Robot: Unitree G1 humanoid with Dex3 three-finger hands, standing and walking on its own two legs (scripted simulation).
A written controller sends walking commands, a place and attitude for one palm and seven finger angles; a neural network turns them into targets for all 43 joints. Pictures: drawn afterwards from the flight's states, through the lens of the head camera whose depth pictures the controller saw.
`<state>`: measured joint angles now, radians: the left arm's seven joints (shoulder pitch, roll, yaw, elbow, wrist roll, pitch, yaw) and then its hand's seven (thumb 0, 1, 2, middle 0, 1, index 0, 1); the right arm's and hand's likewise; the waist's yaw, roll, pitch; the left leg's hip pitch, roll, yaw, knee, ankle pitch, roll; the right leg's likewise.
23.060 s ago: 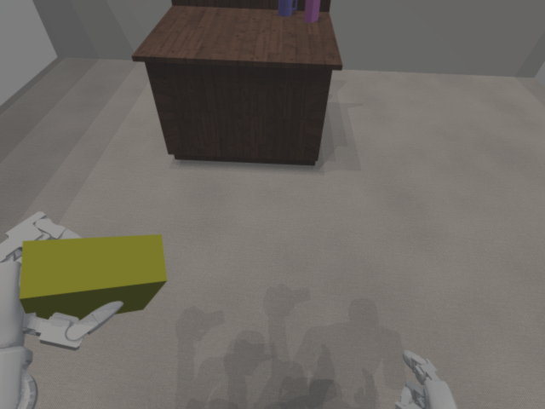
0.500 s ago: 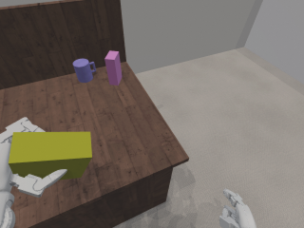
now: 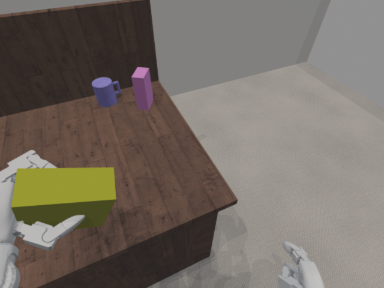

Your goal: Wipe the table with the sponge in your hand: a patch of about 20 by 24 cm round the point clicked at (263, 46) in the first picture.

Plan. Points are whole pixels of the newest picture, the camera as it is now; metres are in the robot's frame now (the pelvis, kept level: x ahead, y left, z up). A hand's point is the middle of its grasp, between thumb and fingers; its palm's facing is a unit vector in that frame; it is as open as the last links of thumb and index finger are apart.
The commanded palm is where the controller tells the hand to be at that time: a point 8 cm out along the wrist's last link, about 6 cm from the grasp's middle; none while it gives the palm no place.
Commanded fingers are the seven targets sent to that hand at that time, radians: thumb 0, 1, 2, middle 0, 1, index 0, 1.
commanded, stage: shuffle to correct the standing spot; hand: left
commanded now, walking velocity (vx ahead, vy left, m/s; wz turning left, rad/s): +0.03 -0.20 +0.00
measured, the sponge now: (81, 201) +0.22 +0.20 +0.14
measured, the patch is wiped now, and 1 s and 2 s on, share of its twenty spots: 0.00 0.00 0.00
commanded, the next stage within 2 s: come to a stop and stand still in 0.04 s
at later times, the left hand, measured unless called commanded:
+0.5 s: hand (41, 203) +0.21 +0.25 +0.15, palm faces +0.25 -0.88 -0.41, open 9.3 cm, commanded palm +0.16 +0.30 +0.18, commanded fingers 0.00 0.10 1.30 -1.20 -1.60 -1.20 -1.60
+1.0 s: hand out of the picture +0.22 +0.34 +0.16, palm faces +0.37 -0.86 -0.36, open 9.3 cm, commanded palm +0.16 +0.37 +0.18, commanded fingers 0.00 0.10 1.30 -1.20 -1.60 -1.20 -1.60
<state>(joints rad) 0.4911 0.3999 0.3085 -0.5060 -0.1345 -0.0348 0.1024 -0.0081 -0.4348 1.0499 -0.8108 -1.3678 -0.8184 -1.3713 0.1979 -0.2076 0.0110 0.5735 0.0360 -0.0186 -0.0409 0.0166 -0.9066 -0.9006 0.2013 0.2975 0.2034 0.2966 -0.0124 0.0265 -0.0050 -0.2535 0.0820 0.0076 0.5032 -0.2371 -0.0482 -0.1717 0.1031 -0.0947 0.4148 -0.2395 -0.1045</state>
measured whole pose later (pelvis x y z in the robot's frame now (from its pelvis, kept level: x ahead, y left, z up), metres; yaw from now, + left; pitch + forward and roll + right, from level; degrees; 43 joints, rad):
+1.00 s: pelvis +0.00 +0.09 +0.00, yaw +0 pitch +0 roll -2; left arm 0.40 0.40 0.36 -0.48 -0.04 -0.20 0.09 -0.01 -0.43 1.05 -0.81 -1.37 -0.81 -1.38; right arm 0.18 -0.16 0.04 0.55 -0.01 -0.15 -0.02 0.01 -0.90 -0.90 0.20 0.30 0.21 0.30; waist 0.03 -0.06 0.04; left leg -0.24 -0.03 0.06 0.45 -0.21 0.07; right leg -0.17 -0.01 -0.05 0.39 -0.21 0.02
